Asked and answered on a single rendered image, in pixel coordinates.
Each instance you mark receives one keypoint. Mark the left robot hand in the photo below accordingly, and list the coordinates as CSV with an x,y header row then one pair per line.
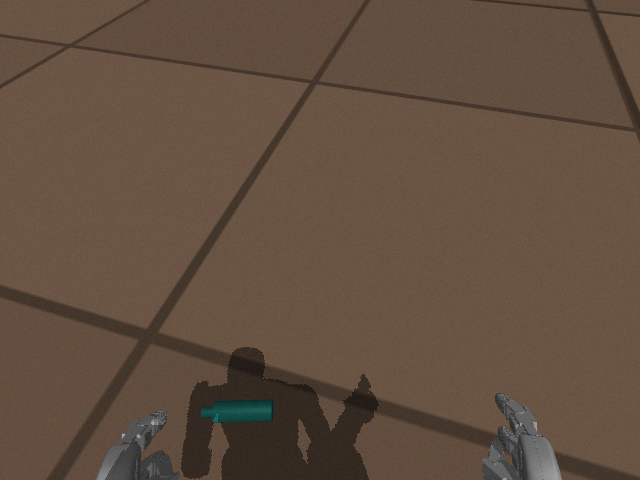
x,y
123,461

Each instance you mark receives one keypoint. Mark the bottle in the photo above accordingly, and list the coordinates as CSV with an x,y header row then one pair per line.
x,y
239,411

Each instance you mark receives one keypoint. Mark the right robot hand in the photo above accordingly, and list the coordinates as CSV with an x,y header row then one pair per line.
x,y
532,454

